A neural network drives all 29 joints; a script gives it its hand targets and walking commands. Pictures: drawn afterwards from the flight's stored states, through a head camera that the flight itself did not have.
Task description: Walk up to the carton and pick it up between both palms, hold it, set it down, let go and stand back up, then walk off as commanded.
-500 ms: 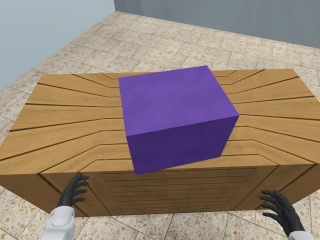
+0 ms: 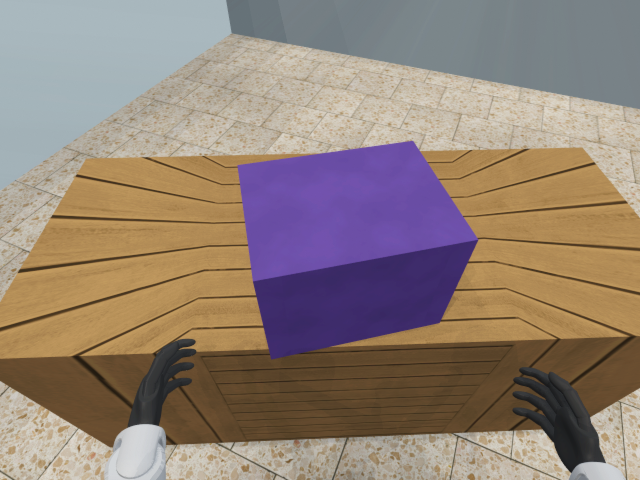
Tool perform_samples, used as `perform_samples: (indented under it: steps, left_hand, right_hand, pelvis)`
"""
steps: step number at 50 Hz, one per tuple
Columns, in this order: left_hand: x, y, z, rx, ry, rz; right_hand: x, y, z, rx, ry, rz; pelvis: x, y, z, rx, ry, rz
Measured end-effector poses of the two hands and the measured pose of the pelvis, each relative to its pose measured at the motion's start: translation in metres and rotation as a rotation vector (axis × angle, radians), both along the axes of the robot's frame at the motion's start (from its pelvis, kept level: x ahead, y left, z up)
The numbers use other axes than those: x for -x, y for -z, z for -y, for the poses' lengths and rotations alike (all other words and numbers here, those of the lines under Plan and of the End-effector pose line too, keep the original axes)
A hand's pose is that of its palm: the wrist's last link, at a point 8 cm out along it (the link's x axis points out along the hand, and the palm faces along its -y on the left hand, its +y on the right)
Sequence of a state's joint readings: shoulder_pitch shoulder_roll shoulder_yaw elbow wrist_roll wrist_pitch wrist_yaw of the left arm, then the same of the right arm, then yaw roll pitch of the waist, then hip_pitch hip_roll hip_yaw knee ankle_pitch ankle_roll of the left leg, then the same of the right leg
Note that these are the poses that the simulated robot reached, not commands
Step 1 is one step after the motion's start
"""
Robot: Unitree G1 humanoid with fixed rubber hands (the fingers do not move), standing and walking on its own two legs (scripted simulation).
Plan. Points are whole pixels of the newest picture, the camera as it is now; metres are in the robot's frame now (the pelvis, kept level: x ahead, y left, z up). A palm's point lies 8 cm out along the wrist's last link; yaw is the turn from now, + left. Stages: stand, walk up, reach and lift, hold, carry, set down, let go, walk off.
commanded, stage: reach and lift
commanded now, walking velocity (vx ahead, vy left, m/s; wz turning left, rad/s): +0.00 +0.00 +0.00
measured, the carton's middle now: (343, 248) +0.48 -0.01 -0.05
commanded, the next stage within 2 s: none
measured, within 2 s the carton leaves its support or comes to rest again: neither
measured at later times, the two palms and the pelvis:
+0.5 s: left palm (159, 385) +0.22 +0.23 -0.02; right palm (555, 367) +0.26 -0.28 -0.01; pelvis +0.02 +0.00 +0.00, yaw +0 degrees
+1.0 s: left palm (166, 321) +0.29 +0.23 +0.02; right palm (554, 309) +0.33 -0.29 +0.03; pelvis +0.02 +0.00 +0.00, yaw +0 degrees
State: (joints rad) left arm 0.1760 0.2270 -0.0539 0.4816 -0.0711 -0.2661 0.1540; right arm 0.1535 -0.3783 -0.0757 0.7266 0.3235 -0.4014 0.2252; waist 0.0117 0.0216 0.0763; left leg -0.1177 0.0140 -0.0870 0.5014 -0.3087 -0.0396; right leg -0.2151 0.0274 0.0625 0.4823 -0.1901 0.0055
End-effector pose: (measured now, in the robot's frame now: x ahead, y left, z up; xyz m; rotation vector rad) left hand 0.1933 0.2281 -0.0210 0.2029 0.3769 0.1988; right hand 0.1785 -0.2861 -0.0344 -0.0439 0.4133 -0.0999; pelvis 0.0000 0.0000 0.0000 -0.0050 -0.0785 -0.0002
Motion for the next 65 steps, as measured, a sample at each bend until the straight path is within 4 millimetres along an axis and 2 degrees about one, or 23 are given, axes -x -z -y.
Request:
perform_samples:
  steps: [13,22,30,38,49,57,65]
  left_hand:
    - [-0.009,-0.003,0.004,0.032,-0.015,0.044]
    - [-0.019,-0.001,0.002,0.04,-0.034,0.021]
    - [-0.046,-0.007,0.002,0.04,-0.024,0.035]
    - [-0.068,-0.02,-0.003,0.042,-0.037,0.063]
    - [-0.094,-0.039,0.001,0.043,-0.03,0.089]
    - [-0.128,-0.061,0.01,0.06,-0.001,0.128]
    - [-0.162,-0.066,0.01,0.07,-0.003,0.104]
  right_hand:
    - [-0.028,-0.009,0.005,-0.022,-0.011,0.05]
    - [-0.069,-0.021,-0.001,-0.029,-0.042,0.116]
    - [-0.102,-0.029,-0.008,-0.037,-0.05,0.137]
    - [-0.117,-0.037,-0.005,-0.03,-0.042,0.148]
    - [-0.144,-0.062,0.0,-0.032,-0.06,0.18]
    - [-0.172,-0.075,-0.004,-0.056,-0.079,0.165]
    - [-0.205,-0.085,-0.008,-0.057,-0.076,0.166]
  pelvis:
    - [-0.006,0.0,0.001,-0.001,0.0,-0.046]
    - [-0.014,0.0,0.0,0.0,0.0,-0.079]
    - [-0.024,0.0,-0.002,0.003,0.0,-0.093]
    - [-0.027,0.0,-0.004,0.005,0.0,-0.099]
    - [-0.024,0.0,-0.003,0.004,0.0,-0.095]
    - [-0.022,0.0,-0.002,0.002,0.0,-0.114]
    - [-0.027,0.0,-0.002,0.002,0.001,-0.165]
